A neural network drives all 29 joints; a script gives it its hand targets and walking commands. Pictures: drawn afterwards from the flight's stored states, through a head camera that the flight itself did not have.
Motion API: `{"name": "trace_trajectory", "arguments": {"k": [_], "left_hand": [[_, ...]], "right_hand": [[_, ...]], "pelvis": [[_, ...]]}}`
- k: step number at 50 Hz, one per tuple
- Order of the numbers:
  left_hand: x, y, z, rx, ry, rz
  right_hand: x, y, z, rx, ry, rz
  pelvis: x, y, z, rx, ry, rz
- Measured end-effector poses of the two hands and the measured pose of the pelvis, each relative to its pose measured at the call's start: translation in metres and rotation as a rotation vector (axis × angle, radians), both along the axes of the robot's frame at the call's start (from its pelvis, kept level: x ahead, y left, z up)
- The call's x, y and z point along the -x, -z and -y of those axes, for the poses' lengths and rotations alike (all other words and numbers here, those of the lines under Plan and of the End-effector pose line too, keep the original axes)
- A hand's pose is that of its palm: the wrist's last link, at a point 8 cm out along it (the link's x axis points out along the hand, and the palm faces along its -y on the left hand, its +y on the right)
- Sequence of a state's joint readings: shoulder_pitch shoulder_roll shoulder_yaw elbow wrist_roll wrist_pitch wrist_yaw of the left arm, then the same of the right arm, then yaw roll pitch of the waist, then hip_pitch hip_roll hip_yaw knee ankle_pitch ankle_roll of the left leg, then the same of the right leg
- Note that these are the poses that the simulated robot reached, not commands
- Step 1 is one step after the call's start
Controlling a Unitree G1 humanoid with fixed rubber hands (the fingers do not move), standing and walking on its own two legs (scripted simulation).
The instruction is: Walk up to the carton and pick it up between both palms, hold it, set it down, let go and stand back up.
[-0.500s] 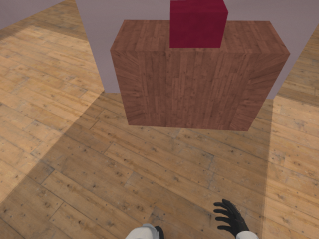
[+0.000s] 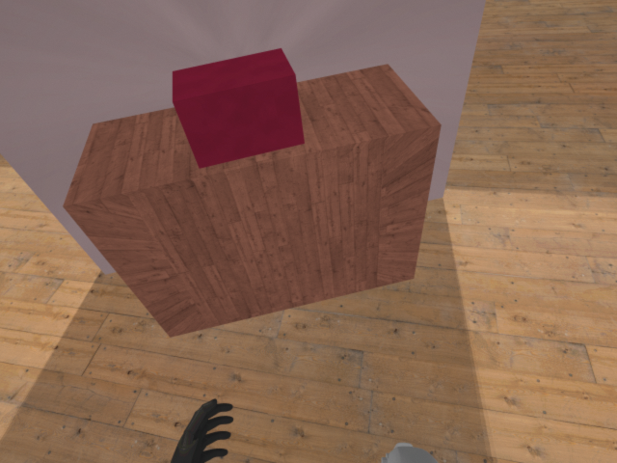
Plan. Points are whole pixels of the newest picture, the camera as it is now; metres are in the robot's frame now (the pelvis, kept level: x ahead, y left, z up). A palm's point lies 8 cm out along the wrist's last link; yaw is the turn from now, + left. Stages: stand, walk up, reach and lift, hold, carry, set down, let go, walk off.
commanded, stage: walk up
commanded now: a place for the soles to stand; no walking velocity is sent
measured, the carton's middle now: (240, 108) +0.92 +0.14 +0.02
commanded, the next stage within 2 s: none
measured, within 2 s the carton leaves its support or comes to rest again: neither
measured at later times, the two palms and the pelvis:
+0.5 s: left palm out of the picture +0.18 +0.31 -0.11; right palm (388, 313) +0.36 -0.11 -0.07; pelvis +0.17 +0.07 +0.01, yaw +8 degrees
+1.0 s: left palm (178, 275) +0.49 +0.26 -0.08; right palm (404, 340) +0.32 -0.13 -0.09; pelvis +0.29 +0.09 +0.02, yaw +3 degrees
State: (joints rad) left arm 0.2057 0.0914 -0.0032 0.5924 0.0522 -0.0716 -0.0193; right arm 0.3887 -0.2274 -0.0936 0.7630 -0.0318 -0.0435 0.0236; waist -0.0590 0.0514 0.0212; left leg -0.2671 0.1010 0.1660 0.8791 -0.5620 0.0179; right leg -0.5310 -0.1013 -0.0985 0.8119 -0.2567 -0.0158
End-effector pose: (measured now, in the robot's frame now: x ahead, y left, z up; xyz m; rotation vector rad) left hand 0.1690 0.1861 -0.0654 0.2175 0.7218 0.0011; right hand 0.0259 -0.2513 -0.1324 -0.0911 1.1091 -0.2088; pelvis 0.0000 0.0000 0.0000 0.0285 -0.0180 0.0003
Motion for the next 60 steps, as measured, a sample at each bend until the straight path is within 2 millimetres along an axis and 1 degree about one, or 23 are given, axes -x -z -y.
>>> {"name": "trace_trajectory", "arguments": {"k": [1,3,6,9,12,16,18,20,23,25,27,29,33,37,41,44,46,49,51,54,57,60], "left_hand": [[-0.003,0.002,0.005,0.003,-0.011,0.001],[-0.003,0.006,0.009,0.009,-0.066,-0.024],[0.008,0.007,0.003,0.003,-0.152,-0.084],[0.022,0.006,-0.01,-0.004,-0.228,-0.135],[0.031,0.003,-0.03,-0.022,-0.298,-0.168],[0.037,0.003,-0.056,-0.043,-0.342,-0.232],[0.034,0.006,-0.068,-0.044,-0.352,-0.265],[0.026,0.012,-0.082,-0.035,-0.358,-0.288],[0.006,0.029,-0.107,-0.007,-0.37,-0.301],[-0.01,0.044,-0.125,0.01,-0.368,-0.312],[-0.027,0.054,-0.138,0.025,-0.35,-0.329],[-0.049,0.057,-0.146,0.031,-0.313,-0.337],[-0.106,0.048,-0.156,0.033,-0.245,-0.293],[-0.166,0.034,-0.154,0.036,-0.175,-0.23],[-0.223,0.022,-0.14,0.054,-0.115,-0.176],[-0.262,0.015,-0.122,0.077,-0.077,-0.14],[-0.285,0.012,-0.107,0.094,-0.051,-0.12],[-0.315,0.012,-0.082,0.106,-0.012,-0.097],[-0.329,0.015,-0.068,0.099,0.005,-0.091],[-0.337,0.016,-0.056,0.079,0.017,-0.093],[-0.331,0.015,-0.06,0.064,-0.045,-0.088],[-0.316,0.011,-0.074,0.047,-0.13,-0.09]], "right_hand": [[-0.008,0.003,0.001,-0.011,-0.013,-0.01],[-0.027,0.004,0.0,-0.026,-0.05,-0.021],[-0.066,-0.005,-0.004,-0.03,-0.1,0.001],[-0.111,-0.017,-0.013,-0.026,-0.149,0.043],[-0.159,-0.031,-0.026,-0.02,-0.2,0.095],[-0.223,-0.049,-0.051,-0.019,-0.257,0.178],[-0.252,-0.057,-0.069,-0.024,-0.283,0.223],[-0.28,-0.063,-0.088,-0.028,-0.312,0.259],[-0.316,-0.065,-0.119,-0.019,-0.354,0.296],[-0.334,-0.062,-0.138,-0.004,-0.363,0.315],[-0.341,-0.058,-0.151,0.007,-0.352,0.327],[-0.339,-0.055,-0.157,0.016,-0.31,0.309],[-0.315,-0.055,-0.153,0.047,-0.218,0.226],[-0.291,-0.056,-0.141,0.077,-0.118,0.147],[-0.274,-0.058,-0.132,0.101,-0.051,0.072],[-0.27,-0.058,-0.128,0.102,-0.02,0.018],[-0.273,-0.055,-0.126,0.092,-0.008,-0.007],[-0.288,-0.044,-0.121,0.064,0.001,-0.021],[-0.302,-0.032,-0.115,0.041,0.005,-0.019],[-0.326,-0.02,-0.108,0.011,0.004,-0.008],[-0.35,-0.017,-0.105,0.005,-0.04,0.001],[-0.377,-0.022,-0.105,0.013,-0.109,0.028]], "pelvis": [[-0.008,0.002,0.003,0.003,-0.004,-0.001],[-0.022,0.001,0.006,0.002,-0.004,0.003],[-0.044,-0.007,0.007,0.02,-0.019,0.01],[-0.063,-0.015,0.006,0.036,-0.04,0.016],[-0.08,-0.022,0.0,0.046,-0.057,0.019],[-0.104,-0.028,-0.014,0.059,-0.077,0.015],[-0.117,-0.029,-0.023,0.068,-0.09,0.009],[-0.132,-0.027,-0.034,0.079,-0.108,0.002],[-0.156,-0.018,-0.055,0.092,-0.127,-0.008],[-0.171,-0.008,-0.069,0.071,-0.14,-0.006],[-0.183,-0.002,-0.081,0.063,-0.14,0.001],[-0.194,-0.001,-0.09,0.064,-0.142,0.008],[-0.215,-0.009,-0.101,0.041,-0.131,0.018],[-0.235,-0.017,-0.108,0.022,-0.111,0.02],[-0.254,-0.023,-0.108,0.014,-0.093,0.012],[-0.267,-0.027,-0.104,0.008,-0.081,0.005],[-0.275,-0.027,-0.1,0.002,-0.071,0.001],[-0.288,-0.022,-0.093,-0.012,-0.057,-0.005],[-0.298,-0.015,-0.087,-0.012,-0.044,-0.009],[-0.304,-0.01,-0.081,0.031,-0.039,-0.001],[-0.308,-0.01,-0.075,0.019,-0.041,0.008],[-0.309,-0.013,-0.073,0.026,-0.064,0.014]]}}
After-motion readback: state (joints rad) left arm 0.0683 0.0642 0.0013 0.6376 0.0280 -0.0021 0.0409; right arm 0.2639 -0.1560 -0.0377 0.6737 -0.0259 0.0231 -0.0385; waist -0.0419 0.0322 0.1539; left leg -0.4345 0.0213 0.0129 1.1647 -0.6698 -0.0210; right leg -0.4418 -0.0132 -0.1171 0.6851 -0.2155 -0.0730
